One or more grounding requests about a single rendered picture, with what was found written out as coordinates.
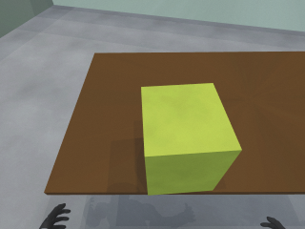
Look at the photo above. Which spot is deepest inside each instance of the table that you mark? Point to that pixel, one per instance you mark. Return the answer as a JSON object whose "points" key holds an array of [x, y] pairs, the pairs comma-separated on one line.
{"points": [[262, 93]]}

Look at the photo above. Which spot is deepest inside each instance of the robot left hand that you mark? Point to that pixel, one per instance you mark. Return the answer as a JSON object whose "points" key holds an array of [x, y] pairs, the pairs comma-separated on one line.
{"points": [[52, 218]]}

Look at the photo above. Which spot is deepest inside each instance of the robot right hand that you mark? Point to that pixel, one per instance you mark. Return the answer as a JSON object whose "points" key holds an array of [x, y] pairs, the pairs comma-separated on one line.
{"points": [[272, 223]]}

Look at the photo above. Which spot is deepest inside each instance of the carton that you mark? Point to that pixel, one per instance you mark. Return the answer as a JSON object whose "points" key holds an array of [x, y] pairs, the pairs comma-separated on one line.
{"points": [[189, 141]]}

